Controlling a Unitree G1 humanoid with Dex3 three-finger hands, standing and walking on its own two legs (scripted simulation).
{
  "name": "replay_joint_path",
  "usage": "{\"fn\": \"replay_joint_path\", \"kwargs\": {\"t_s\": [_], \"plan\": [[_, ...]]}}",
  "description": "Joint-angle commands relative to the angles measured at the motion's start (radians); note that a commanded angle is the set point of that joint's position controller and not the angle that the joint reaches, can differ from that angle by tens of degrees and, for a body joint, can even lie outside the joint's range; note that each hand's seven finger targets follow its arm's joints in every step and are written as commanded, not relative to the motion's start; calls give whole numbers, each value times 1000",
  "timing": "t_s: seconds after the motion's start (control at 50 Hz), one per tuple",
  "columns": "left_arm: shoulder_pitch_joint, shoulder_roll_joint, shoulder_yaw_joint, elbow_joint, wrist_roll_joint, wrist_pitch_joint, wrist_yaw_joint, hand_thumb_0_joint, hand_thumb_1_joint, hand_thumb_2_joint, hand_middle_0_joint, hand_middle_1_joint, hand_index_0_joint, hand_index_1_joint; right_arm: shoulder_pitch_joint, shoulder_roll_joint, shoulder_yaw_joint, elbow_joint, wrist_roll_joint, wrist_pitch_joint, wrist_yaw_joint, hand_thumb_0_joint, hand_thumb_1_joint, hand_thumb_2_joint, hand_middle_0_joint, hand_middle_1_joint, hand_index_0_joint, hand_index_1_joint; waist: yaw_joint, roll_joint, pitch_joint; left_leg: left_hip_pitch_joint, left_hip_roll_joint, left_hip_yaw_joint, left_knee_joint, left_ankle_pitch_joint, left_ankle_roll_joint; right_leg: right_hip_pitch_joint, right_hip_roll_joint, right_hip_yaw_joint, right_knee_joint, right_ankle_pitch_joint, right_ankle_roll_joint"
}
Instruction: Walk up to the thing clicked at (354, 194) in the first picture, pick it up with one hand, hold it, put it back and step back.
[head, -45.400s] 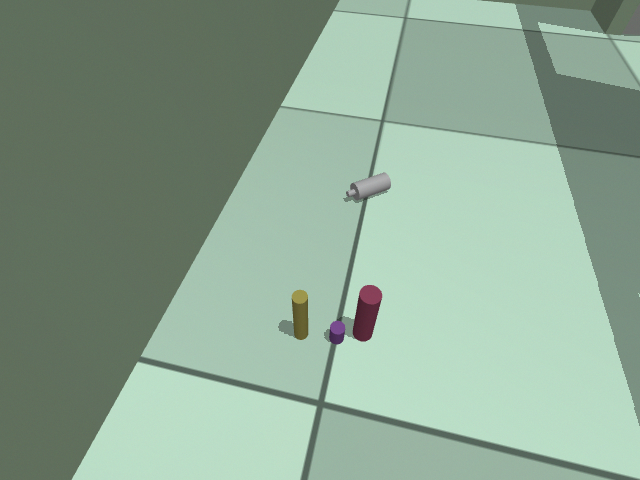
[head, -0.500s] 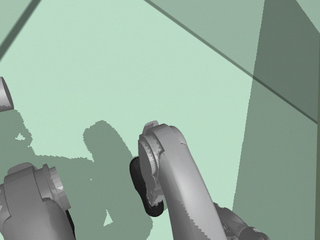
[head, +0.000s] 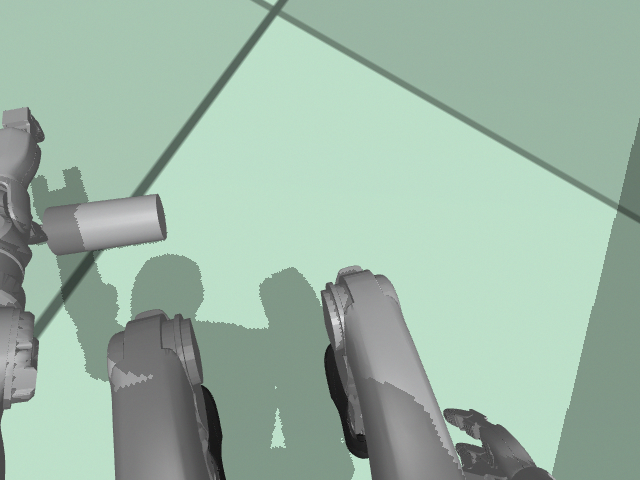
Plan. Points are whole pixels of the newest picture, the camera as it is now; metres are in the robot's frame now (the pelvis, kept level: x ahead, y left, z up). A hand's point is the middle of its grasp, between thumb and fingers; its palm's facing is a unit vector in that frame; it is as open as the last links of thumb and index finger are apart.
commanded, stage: withdraw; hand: left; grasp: from above
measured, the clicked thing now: (97, 225) +0.51 +0.27 -0.32
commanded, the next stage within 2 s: home in 0.40 s
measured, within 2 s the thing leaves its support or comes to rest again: neither
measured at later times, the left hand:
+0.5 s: hand (57, 217) +0.48 +0.28 -0.17, palm faces -0.40 -0.02 -0.92, open 14.1 cm
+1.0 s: hand out of the picture +0.39 +0.26 -0.02, palm faces -0.34 -0.52 -0.78, open 9.2 cm
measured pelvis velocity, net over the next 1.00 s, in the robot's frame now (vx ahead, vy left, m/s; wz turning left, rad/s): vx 0.00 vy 0.00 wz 0.04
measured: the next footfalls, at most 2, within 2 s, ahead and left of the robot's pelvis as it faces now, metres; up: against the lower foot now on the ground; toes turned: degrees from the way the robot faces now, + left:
none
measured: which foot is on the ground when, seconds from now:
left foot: down 0.00-1.00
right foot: down 0.00-1.00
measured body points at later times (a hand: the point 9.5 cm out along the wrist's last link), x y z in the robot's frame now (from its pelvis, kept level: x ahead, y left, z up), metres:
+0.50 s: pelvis -0.01 +0.00 -0.02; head +0.22 +0.07 +0.35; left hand +0.49 +0.27 -0.12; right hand +0.02 -0.28 -0.11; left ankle +0.07 +0.13 -0.32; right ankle +0.11 -0.14 -0.32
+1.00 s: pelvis +0.00 +0.00 +0.09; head +0.20 +0.04 +0.50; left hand +0.41 +0.29 +0.03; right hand +0.12 -0.27 -0.03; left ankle +0.07 +0.13 -0.32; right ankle +0.11 -0.14 -0.32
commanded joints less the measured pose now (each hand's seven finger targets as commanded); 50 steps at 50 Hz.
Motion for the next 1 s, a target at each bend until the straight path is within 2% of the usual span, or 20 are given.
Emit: {"fn": "replay_joint_path", "kwargs": {"t_s": [0.0,0.06,0.12,0.26,0.36,0.4,0.46,0.48,0.5,0.52,0.54,0.6,0.66,0.7,0.74,0.78,0.82,0.86,0.9,0.98], "plan": [[-246,117,-29,-135,-28,-50,-120,0,-572,1065,-87,-1045,-60,-1073,234,-250,-83,-44,19,31,-76,0,-911,-909,200,300,200,300,-78,-21,-496,332,-36,94,-286,127,51,436,27,-106,-319,126,-108],[-276,143,-21,-140,-6,-100,-135,0,-565,1060,-96,-1039,-67,-1068,222,-237,-68,-61,18,45,-116,0,-912,-909,200,300,200,300,-67,-41,-475,313,-44,104,-286,102,52,430,23,-93,-337,81,-113],[-310,198,0,-141,36,-158,-101,0,-546,1043,-117,-1019,-88,-1048,198,-217,-48,-72,10,53,-140,0,-913,-909,200,300,200,300,-45,-2,-499,328,-44,117,-281,92,50,419,20,-81,-325,60,-111],[-429,230,9,2,166,-225,82,0,-576,1046,-84,-1029,-65,-1047,185,-210,-12,-46,-24,41,-143,0,-911,-906,200,300,200,300,-79,169,-521,407,-42,108,-272,79,34,281,21,-102,-241,67,-112],[-501,340,81,37,216,-216,189,0,-572,1033,-87,-1031,-77,-1041,205,-229,-6,-32,-51,17,-142,0,-912,-904,200,300,200,300,-80,257,-601,451,-42,111,-243,93,29,258,16,-114,-200,78,-110],[-539,362,103,-13,223,-201,217,0,-568,1026,-93,-1022,-83,-1032,209,-238,-11,-26,-58,9,-140,0,-912,-904,199,300,200,300,-77,316,-671,498,-40,112,-244,120,25,248,12,-125,-175,119,-111],[-514,310,92,-10,202,-168,224,0,-568,1018,-86,-1016,-81,-1022,211,-235,-24,-19,-57,-4,-134,0,-912,-903,199,300,200,300,-87,368,-684,539,-35,99,-263,117,17,196,11,-141,-149,131,-117],[-519,306,94,-13,193,-158,222,0,-488,938,-166,-936,-161,-942,222,-243,-34,-13,-53,-7,-133,0,-887,-894,200,301,200,301,-96,356,-685,536,-34,94,-263,111,19,189,7,-145,-152,133,-114],[-509,290,87,-13,182,-146,214,0,-419,975,-237,-856,-208,-862,234,-240,-36,-9,-52,-13,-129,0,-886,-894,200,300,200,300,-99,355,-685,540,-34,92,-264,118,18,194,5,-145,-153,140,-114],[-507,312,103,-49,166,-135,206,0,-486,953,-157,-936,-153,-942,246,-245,-43,-8,-47,-15,-128,0,-912,-901,200,300,200,300,-83,355,-717,545,-34,92,-266,131,20,209,3,-143,-157,153,-113],[-486,324,102,-72,153,-122,195,0,-423,942,-230,-856,-203,-862,253,-240,-42,-12,-42,-12,-126,0,-887,-894,200,300,200,300,-70,372,-760,561,-34,98,-267,164,19,247,6,-139,-161,177,-117],[-399,278,100,-102,84,-84,140,0,-235,914,-221,-692,-199,-714,289,-233,-65,-10,-24,-6,-120,0,-889,-895,200,300,200,300,-50,310,-794,574,-34,100,-279,221,23,309,6,-133,-182,220,-112],[-334,269,124,-209,-2,-55,69,0,-13,896,-214,-602,-196,-619,309,-229,-88,-28,2,11,-121,0,-892,-896,200,300,200,300,-13,294,-843,605,-34,91,-327,244,24,373,4,-125,-211,231,-111],[-200,214,112,-226,-65,-35,10,0,147,896,-211,-542,-197,-555,309,-215,-93,-48,18,26,-116,0,-893,-897,200,300,200,300,1,232,-804,611,-31,88,-355,267,29,428,7,-120,-249,244,-107],[-143,242,147,-387,-128,-25,-41,0,278,913,-212,-517,-200,-529,301,-217,-104,-81,40,44,-122,0,-894,-897,200,300,200,300,34,188,-854,616,-33,90,-379,290,38,510,8,-108,-287,268,-104],[45,149,126,-455,-215,1,-101,0,429,959,-219,-508,-208,-519,276,-205,-106,-112,56,57,-124,0,-895,-897,200,300,200,300,47,132,-787,615,-31,88,-427,294,41,547,9,-100,-340,274,-99],[79,125,136,-652,-303,14,-145,0,539,939,-213,-453,-205,-461,246,-207,-115,-134,69,65,-138,0,-896,-898,200,300,200,300,60,118,-767,660,-30,60,-477,285,37,545,7,-99,-382,263,-106],[204,60,115,-716,-376,32,-188,0,607,933,-211,-425,-204,-432,218,-189,-115,-149,77,69,-147,0,-896,-898,200,300,200,300,60,73,-712,679,-22,59,-514,291,38,590,7,-92,-428,271,-104],[252,70,144,-860,-436,38,-203,0,760,890,-199,-336,-197,-338,193,-180,-122,-168,85,69,-161,0,-898,-899,200,300,200,300,85,79,-731,726,-20,56,-550,284,35,633,0,-80,-464,262,-104],[375,-16,117,-984,-540,66,-205,0,898,899,-199,-298,-199,-297,136,-146,-130,-204,99,57,-184,0,-899,-900,200,300,200,300,92,72,-662,816,-2,45,-666,181,32,662,-3,-71,-562,177,-99]]}}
